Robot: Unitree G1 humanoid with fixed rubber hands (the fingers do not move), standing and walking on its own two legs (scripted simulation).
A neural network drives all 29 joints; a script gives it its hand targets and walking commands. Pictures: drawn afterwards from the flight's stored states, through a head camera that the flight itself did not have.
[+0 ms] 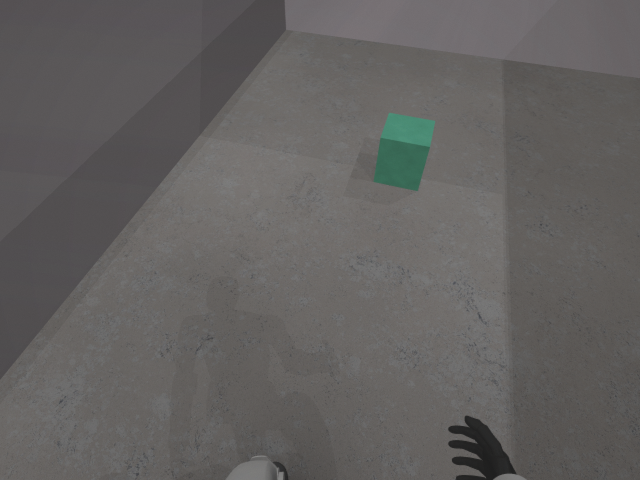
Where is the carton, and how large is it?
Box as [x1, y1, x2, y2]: [374, 113, 434, 190]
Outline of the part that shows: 389,113 380,138 374,181 417,190 430,144 434,121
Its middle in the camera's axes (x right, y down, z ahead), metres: +0.39 -0.41 +1.79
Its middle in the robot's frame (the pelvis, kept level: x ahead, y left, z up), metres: +1.57 -0.22 -0.65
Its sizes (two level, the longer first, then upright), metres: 0.210 0.200 0.250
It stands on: the floor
